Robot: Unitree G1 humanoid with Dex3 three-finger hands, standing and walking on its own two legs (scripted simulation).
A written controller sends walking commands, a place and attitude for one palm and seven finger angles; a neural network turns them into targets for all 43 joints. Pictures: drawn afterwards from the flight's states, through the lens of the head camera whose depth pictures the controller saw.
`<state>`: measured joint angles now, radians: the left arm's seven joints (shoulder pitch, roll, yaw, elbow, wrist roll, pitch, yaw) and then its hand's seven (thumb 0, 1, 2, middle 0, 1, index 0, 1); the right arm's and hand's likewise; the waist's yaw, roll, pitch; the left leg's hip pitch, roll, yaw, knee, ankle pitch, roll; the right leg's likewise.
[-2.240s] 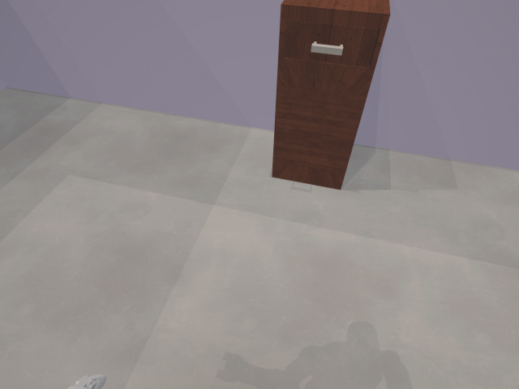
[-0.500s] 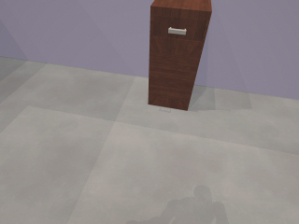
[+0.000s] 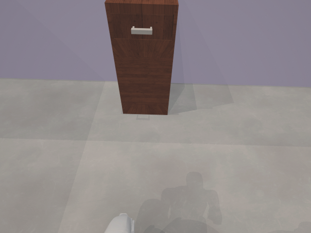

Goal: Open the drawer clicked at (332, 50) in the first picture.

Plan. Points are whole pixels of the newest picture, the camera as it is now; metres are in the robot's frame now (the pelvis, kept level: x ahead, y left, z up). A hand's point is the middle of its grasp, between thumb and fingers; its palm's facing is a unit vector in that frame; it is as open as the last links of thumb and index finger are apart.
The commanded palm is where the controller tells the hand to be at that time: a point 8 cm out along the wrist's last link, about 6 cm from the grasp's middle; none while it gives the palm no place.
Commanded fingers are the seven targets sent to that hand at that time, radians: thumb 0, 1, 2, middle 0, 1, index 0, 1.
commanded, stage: walk to a spot facing it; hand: left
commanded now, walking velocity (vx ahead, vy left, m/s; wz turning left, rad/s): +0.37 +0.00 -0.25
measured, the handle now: (142, 29) +1.13 +0.18 -0.01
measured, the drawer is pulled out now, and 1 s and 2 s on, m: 0.00 0.00 0.00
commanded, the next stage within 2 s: turn to face it in 0.68 s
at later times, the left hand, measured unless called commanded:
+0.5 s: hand (92, 173) +0.33 +0.26 -0.17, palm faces -0.15 -0.97 -0.17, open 7.4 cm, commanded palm none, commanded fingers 0.00 0.90 0.90 -0.20 -0.30 -0.20 -0.30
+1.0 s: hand (127, 137) +0.49 +0.16 -0.17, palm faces -0.35 -0.91 -0.22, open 7.3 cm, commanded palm none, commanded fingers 0.00 0.90 0.90 -0.20 -0.30 -0.20 -0.30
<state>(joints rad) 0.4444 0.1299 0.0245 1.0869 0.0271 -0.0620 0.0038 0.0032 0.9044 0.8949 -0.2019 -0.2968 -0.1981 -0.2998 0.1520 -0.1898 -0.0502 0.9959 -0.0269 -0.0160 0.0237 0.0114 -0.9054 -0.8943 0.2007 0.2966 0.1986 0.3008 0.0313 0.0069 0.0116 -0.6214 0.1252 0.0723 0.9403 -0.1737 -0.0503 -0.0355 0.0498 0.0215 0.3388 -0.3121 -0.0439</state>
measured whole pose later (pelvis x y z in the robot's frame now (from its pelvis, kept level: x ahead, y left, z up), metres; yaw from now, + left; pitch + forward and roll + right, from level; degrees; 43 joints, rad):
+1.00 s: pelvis +0.34 +0.03 -0.01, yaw -21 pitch -1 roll -1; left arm 0.18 0.17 0.04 0.99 0.02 0.00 0.03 0.00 0.92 0.90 -0.20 -0.30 -0.20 -0.30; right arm 0.21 -0.17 -0.04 0.98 -0.02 0.01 -0.02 0.01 -0.91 -0.89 0.20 0.30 0.20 0.30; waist -0.04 0.03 0.03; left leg -0.48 0.12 0.02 1.01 -0.36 -0.05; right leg -0.28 0.02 -0.13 0.52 -0.23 -0.06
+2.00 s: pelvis +0.33 +0.01 +0.00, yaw +3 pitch -1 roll +1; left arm 0.31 0.17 0.03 1.00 0.04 -0.01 0.01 0.00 0.91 0.89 -0.20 -0.30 -0.20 -0.30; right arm 0.20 -0.23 -0.07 1.01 -0.03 0.06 0.02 0.01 -0.91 -0.89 0.20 0.30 0.20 0.30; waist 0.04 0.00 0.02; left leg -0.33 0.06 0.05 0.80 -0.42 -0.04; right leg -0.19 -0.08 -0.15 0.47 -0.27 -0.01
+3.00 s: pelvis +0.62 +0.00 -0.01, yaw +1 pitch -1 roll -1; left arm 0.34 0.14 0.03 1.14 0.01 -0.01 0.02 0.00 0.91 0.90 -0.20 -0.30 -0.19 -0.30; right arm 0.17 -0.13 -0.02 1.04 -0.03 -0.04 -0.02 0.00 -0.92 -0.89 0.20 0.30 0.20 0.30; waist 0.04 -0.05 0.03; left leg -0.32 0.05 0.16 0.58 -0.25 0.05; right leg -0.19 -0.04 -0.09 0.72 -0.51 -0.01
